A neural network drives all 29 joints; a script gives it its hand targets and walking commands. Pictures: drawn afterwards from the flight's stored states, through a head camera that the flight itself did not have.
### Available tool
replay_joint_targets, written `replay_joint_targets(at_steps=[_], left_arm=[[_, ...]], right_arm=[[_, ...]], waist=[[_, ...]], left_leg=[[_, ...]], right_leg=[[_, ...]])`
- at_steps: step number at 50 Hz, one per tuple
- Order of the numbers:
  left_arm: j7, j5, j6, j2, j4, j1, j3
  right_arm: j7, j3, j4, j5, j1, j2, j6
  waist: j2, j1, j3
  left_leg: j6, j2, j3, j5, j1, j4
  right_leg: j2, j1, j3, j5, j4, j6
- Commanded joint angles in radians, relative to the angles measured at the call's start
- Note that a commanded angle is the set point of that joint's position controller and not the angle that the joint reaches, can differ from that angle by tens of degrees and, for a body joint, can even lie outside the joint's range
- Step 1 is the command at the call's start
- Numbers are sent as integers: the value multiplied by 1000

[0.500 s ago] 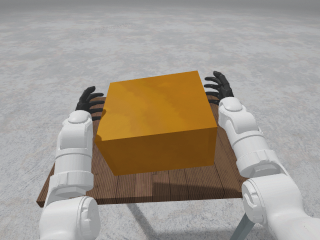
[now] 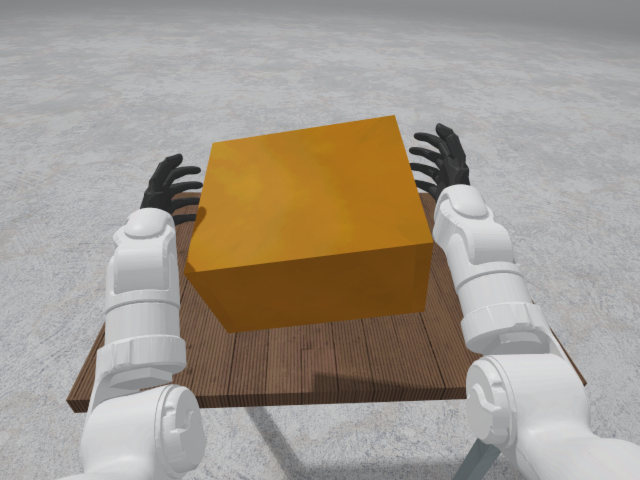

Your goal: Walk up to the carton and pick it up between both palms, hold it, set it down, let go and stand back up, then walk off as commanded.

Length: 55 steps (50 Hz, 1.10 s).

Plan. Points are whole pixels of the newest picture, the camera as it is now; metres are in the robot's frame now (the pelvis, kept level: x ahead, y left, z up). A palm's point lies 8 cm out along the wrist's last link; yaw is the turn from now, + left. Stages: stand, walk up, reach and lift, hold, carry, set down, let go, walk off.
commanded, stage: set down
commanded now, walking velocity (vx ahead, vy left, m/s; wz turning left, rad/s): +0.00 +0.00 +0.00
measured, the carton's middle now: (312, 222) +0.41 +0.00 +0.16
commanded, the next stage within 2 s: none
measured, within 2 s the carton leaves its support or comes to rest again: neither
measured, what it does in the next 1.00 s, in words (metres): stands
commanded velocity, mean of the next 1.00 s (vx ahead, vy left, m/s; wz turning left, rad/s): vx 0.00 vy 0.00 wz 0.00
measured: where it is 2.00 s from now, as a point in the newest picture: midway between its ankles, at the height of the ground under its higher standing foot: outside the picture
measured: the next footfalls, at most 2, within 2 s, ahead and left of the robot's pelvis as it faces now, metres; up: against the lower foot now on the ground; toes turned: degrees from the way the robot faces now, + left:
none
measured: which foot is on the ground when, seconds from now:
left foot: down 0.00-1.00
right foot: down 0.00-1.00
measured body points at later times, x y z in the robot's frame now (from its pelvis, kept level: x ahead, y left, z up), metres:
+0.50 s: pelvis +0.04 +0.01 +0.00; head -0.01 +0.03 +0.45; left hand +0.41 +0.20 +0.15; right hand +0.41 -0.16 +0.18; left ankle +0.03 +0.12 -0.75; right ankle +0.03 -0.13 -0.75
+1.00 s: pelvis +0.04 +0.01 +0.00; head +0.03 +0.04 +0.45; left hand +0.44 +0.19 +0.12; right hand +0.42 -0.17 +0.15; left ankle +0.03 +0.12 -0.75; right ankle +0.03 -0.13 -0.75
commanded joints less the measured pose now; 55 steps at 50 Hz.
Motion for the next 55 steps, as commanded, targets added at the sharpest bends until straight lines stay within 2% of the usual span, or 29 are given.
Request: replay_joint_targets(at_steps=[1, 3, 5, 6, 10, 11, 12, 15, 16, 18, 20, 21, 22, 23, 27, 28, 30, 32, 33, 38, 39, 41, 43, 44, 45, 48, 49, 54, 55], left_arm=[[-204, -107, -144, -446, -7, -645, -289], [-197, -111, -154, -450, -49, -605, -321], [-183, -136, -177, -488, -113, -617, -382], [-171, -131, -185, -480, -132, -559, -396], [-154, -162, -222, -471, -217, -547, -441], [-146, -197, -227, -499, -249, -530, -495], [-143, -200, -240, -504, -284, -550, -502], [-130, -225, -253, -525, -381, -541, -564], [-126, -233, -256, -529, -351, -571, -586], [-117, -233, -258, -548, -447, -562, -602], [-113, -231, -255, -548, -439, -549, -612], [-116, -209, -249, -541, -404, -530, -585], [-132, -197, -238, -515, -336, -485, -553], [-151, -158, -216, -483, -219, -440, -489], [-200, -116, -210, -466, -72, -474, -399], [-206, -122, -215, -447, -74, -501, -391], [-209, -118, -229, -420, -31, -520, -361], [-205, -137, -270, -424, -31, -619, -366], [-195, -150, -290, -445, -56, -623, -375], [-173, -162, -372, -439, -6, -678, -395], [-174, -156, -386, -425, 32, -643, -362], [-175, -124, -395, -411, 74, -626, -330], [-186, -112, -383, -402, 113, -562, -308], [-198, -111, -380, -403, 118, -562, -312], [-206, -97, -378, -389, 156, -537, -278], [-215, -107, -380, -383, 122, -533, -285], [-219, -100, -376, -385, 112, -514, -272], [-187, -150, -438, -454, -63, -553, -400], [-182, -146, -451, -429, -46, -547, -399]], right_arm=[[197, 186, -174, -89, -582, 542, -132], [192, 211, -219, -87, -555, 526, -156], [176, 241, -237, -79, -515, 546, -187], [170, 281, -263, -60, -501, 556, -194], [145, 339, -263, -53, -410, 584, -228], [130, 363, -370, -34, -452, 565, -252], [127, 366, -329, -37, -421, 570, -261], [111, 442, -432, -3, -413, 603, -287], [104, 434, -454, 9, -446, 601, -294], [100, 468, -484, 20, -419, 598, -309], [102, 461, -460, 12, -377, 589, -302], [107, 450, -441, -1, -375, 578, -299], [105, 415, -411, -5, -360, 553, -288], [100, 374, -344, -25, -334, 532, -264], [112, 279, -273, -91, -363, 525, -267], [114, 281, -258, -89, -358, 523, -265], [127, 264, -284, -117, -397, 510, -274], [135, 234, -255, -144, -424, 529, -289], [142, 252, -331, -145, -475, 549, -314], [150, 268, -284, -191, -477, 608, -355], [149, 258, -246, -207, -421, 613, -344], [150, 262, -218, -201, -418, 622, -347], [148, 255, -179, -205, -350, 612, -334], [137, 240, -177, -212, -325, 596, -327], [136, 233, -144, -223, -309, 608, -317], [124, 265, -164, -210, -281, 598, -322], [124, 298, -197, -207, -280, 618, -326], [105, 358, -285, -196, -302, 666, -407], [100, 334, -241, -214, -283, 644, -410]], waist=[[4, -37, -157], [35, -33, -195], [76, -54, -268], [75, -33, -304], [59, -24, -331], [64, -44, -394], [80, -57, -385], [99, -59, -426], [133, -67, -418], [129, -71, -473], [144, -83, -437], [131, -70, -403], [125, -72, -340], [93, -79, -208], [38, -87, -81], [36, -93, -67], [-1, -70, -108], [22, -75, -155], [6, -50, -226], [37, -41, -288], [-3, -33, -259], [11, -27, -261], [-7, -25, -210], [-5, -59, -167], [-33, -49, -131], [-18, -63, -167], [-20, -38, -199], [55, -64, -422], [65, -83, -385]], left_leg=[[28, -38, 109, -139, 28, -177], [17, -33, 105, -100, 59, -171], [-10, -28, 106, 39, 119, -144], [-17, -26, 102, 144, 166, -118], [-50, -32, 103, 428, 272, -30], [-65, -28, 92, 518, 317, -7], [-77, -25, 93, 552, 326, -3], [-101, -28, 85, 725, 398, 50], [-109, -27, 83, 710, 390, 58], [-114, -26, 69, 784, 439, 67], [-125, -27, 69, 767, 447, 69], [-124, -29, 76, 750, 432, 60], [-117, -38, 86, 688, 407, 48], [-90, -43, 95, 531, 332, 4], [-53, -34, 105, 235, 202, -90], [-41, -41, 115, 195, 180, -97], [-20, -38, 121, 74, 138, -135], [-11, -37, 125, 15, 118, -143], [-10, -34, 123, 25, 120, -141], [-6, -39, 132, 42, 71, -126], [3, -42, 150, 38, 69, -133], [9, -45, 139, 60, 43, -133], [10, -40, 147, 48, 44, -142], [14, -43, 145, 35, 49, -141], [20, -39, 142, 12, 24, -157], [9, -37, 125, 104, 43, -130], [5, -39, 134, 155, 55, -119], [-50, -42, 117, 457, 162, -21], [-55, -40, 116, 455, 156, -19]], right_leg=[[16, 209, -49, -227, -86, 15], [29, 249, -65, -152, -69, 9], [36, 283, -80, -12, -56, 7], [41, 303, -78, 54, -52, 9], [47, 288, -88, 218, -45, 18], [59, 304, -94, 297, -40, 15], [58, 298, -99, 292, -38, 19], [65, 304, -97, 417, -25, 17], [61, 277, -85, 418, -27, 16], [67, 302, -95, 462, -23, 15], [65, 256, -101, 409, -31, 9], [59, 258, -99, 396, -36, 11], [53, 247, -90, 366, -54, 10], [40, 244, -81, 296, -78, 19], [26, 249, -88, 126, -88, 21], [25, 243, -87, 129, -89, 22], [22, 262, -94, 36, -93, 26], [20, 242, -90, -12, -84, 23], [25, 266, -96, -12, -72, 20], [14, 308, -76, 77, -38, 32], [12, 301, -66, 104, -48, 45], [0, 346, -53, 178, -36, 46], [7, 341, -65, 167, -41, 46], [0, 331, -52, 185, -47, 47], [1, 330, -57, 149, -55, 53], [-3, 369, -64, 295, -32, 49], [-3, 392, -63, 361, -23, 54], [16, 431, -64, 607, 38, 50], [14, 422, -56, 615, 41, 48]])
